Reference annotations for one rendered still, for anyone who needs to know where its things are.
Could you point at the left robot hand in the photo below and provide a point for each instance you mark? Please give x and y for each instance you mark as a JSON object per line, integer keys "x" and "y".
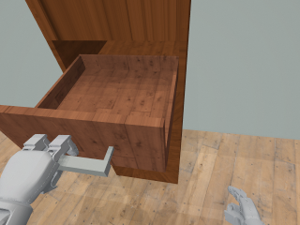
{"x": 33, "y": 170}

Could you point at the handle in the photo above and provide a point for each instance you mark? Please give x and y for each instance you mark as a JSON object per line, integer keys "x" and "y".
{"x": 87, "y": 165}

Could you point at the cabinet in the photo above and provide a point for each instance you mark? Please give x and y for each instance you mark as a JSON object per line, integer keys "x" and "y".
{"x": 122, "y": 27}

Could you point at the right robot hand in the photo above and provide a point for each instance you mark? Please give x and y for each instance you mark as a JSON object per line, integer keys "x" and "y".
{"x": 237, "y": 214}

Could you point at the left robot forearm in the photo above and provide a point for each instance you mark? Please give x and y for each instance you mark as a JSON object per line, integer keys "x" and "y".
{"x": 14, "y": 212}

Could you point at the drawer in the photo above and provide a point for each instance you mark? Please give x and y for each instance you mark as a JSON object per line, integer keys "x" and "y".
{"x": 101, "y": 100}

